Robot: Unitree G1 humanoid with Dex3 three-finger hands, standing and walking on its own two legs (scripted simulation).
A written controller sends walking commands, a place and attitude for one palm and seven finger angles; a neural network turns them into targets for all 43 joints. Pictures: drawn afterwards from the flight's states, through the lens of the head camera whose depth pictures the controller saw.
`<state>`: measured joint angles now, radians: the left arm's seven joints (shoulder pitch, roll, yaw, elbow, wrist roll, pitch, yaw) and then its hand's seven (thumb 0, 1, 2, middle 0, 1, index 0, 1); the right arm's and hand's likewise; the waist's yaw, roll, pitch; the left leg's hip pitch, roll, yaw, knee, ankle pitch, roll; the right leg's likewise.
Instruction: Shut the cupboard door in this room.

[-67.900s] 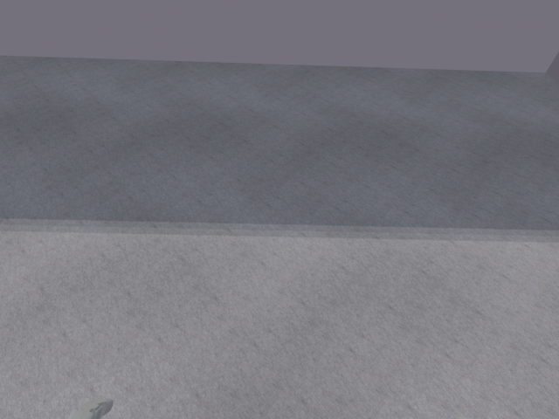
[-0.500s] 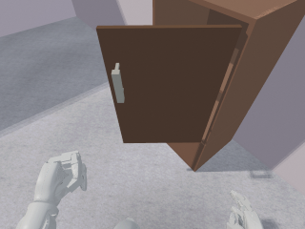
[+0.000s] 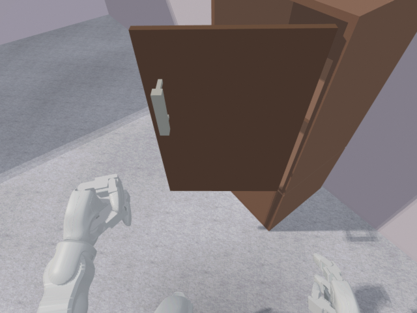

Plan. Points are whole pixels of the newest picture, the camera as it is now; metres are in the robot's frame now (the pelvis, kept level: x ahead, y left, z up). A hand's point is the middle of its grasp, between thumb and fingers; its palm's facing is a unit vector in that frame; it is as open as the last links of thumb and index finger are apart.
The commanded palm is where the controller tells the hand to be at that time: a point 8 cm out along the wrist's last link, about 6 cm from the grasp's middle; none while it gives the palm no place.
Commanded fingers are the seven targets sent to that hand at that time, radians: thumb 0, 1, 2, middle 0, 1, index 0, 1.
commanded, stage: bring the fist close to the handle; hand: left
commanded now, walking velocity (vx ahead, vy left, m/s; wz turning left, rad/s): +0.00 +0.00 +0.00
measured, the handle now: (162, 107) +0.54 +0.16 +0.08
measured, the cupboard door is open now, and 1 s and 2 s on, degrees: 52 52 47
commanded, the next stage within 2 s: push the door shut along its arc in 1.16 s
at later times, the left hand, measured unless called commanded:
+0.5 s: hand (161, 169) +0.36 +0.12 +0.08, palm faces +0.00 -1.00 +0.00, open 3.1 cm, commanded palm +0.34 +0.18 +0.09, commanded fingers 0.00 0.90 0.90 -1.30 -1.50 -1.30 -1.50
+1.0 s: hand (176, 138) +0.43 +0.10 +0.09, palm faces +0.06 -1.00 -0.03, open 3.1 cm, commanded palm +0.40 +0.15 +0.09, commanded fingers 0.00 0.90 0.90 -1.30 -1.50 -1.30 -1.50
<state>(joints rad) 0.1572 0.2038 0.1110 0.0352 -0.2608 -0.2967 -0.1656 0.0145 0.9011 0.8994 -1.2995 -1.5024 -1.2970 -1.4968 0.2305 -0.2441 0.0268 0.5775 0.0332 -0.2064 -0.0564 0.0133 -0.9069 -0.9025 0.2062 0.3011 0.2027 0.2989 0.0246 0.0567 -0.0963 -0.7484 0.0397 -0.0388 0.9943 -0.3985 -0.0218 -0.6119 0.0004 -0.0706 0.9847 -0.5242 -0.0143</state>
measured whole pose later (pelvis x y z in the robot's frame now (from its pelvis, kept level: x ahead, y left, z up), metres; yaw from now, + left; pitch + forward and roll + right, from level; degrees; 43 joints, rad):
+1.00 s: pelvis +0.00 +0.00 +0.00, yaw -3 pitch +13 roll +0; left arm -0.53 0.16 0.17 0.77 -0.09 -0.37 0.08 0.01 0.90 0.90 -1.30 -1.50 -1.29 -1.50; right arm 0.36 -0.24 -0.02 0.68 -0.01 -0.04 0.02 0.01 -0.91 -0.90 0.20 0.30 0.20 0.30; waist -0.07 0.05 -0.13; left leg -0.80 0.06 0.03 0.94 -0.37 -0.01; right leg -0.70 0.01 0.00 0.96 -0.49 0.00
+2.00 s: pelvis -0.01 +0.01 -0.01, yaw -3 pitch +18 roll -2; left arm -0.97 0.33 0.25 1.21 -0.07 -0.38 -0.11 0.01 0.90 0.90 -1.30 -1.50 -1.30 -1.50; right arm 0.38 -0.26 0.00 0.70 -0.01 -0.02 0.02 0.01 -0.91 -0.90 0.21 0.30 0.20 0.30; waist -0.17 0.05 -0.12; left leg -0.97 0.06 0.00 1.03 -0.38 0.00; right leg -0.86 0.02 -0.02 1.03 -0.49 0.00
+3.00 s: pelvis -0.01 +0.03 -0.05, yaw -5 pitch +29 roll -6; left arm -1.48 0.58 0.22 1.40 0.03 -0.19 -0.26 0.03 0.96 0.97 -1.30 -1.50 -1.29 -1.50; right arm 0.44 -0.25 0.03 0.70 -0.05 -0.06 0.03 0.00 -0.91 -0.90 0.21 0.30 0.20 0.30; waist -0.31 0.07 -0.10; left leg -1.29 0.08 -0.04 1.21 -0.43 0.01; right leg -1.13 0.04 -0.06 1.14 -0.52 0.01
